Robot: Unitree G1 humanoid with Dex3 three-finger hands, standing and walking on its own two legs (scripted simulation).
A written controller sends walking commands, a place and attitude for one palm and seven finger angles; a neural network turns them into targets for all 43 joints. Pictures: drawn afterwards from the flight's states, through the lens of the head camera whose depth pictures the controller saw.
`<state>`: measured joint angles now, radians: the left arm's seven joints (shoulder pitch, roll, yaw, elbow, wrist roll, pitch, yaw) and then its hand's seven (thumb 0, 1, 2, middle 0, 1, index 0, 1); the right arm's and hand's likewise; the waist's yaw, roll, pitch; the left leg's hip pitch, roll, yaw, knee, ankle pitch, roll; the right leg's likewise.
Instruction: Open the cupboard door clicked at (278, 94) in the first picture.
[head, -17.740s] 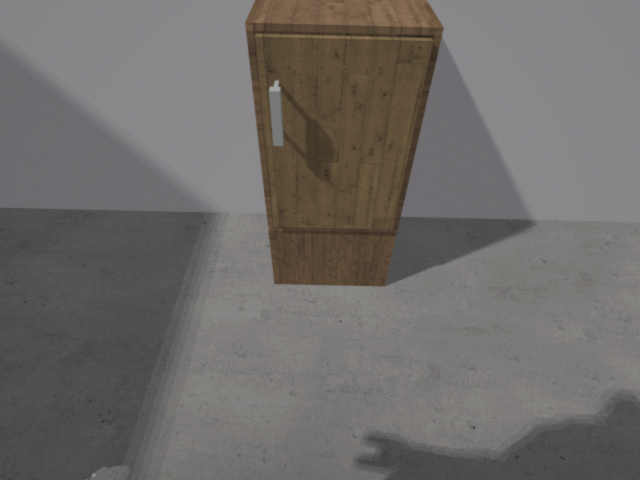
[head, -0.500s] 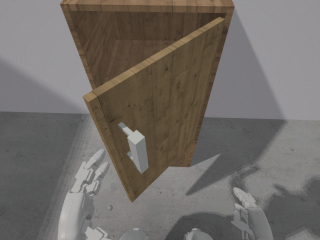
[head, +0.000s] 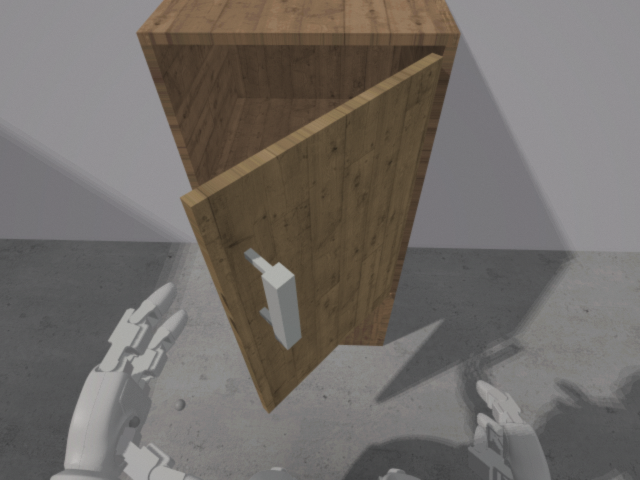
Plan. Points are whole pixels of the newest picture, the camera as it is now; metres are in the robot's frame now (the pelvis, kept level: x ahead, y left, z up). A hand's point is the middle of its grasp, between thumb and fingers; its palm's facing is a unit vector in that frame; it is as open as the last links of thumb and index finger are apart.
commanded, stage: draw the hand back to the body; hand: left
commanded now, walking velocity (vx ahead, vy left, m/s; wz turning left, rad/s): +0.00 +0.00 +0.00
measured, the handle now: (271, 299) +0.32 +0.09 +0.07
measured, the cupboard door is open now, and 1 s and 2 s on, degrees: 48 48 48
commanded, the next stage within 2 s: step back with the hand held close in 1.34 s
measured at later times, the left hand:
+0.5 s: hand (84, 361) +0.20 +0.22 +0.15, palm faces +0.21 -0.92 -0.34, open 14.5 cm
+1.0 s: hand out of the picture +0.22 +0.28 +0.24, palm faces +0.45 -0.79 -0.41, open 8.7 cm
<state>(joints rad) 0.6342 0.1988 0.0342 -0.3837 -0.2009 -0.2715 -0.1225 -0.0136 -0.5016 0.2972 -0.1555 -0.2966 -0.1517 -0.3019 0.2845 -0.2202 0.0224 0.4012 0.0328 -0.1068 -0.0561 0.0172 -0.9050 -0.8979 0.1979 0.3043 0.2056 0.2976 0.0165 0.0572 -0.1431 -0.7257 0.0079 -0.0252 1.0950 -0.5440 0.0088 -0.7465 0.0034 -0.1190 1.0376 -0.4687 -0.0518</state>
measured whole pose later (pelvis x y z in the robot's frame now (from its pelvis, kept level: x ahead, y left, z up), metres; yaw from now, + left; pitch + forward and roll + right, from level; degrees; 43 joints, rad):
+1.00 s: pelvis +0.03 +0.02 +0.07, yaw -1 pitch -4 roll -1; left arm 0.46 0.36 0.34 -0.43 -0.05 -0.07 0.12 0.01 0.66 0.80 -0.20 -0.30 -0.20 -0.30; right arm 0.21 -0.23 0.04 0.62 0.00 -0.13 -0.08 0.02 -0.90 -0.90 0.20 0.30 0.21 0.30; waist 0.07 0.06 0.02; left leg -0.08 -0.02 0.02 0.46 -0.31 0.04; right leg -0.12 0.00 -0.06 0.43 -0.24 -0.01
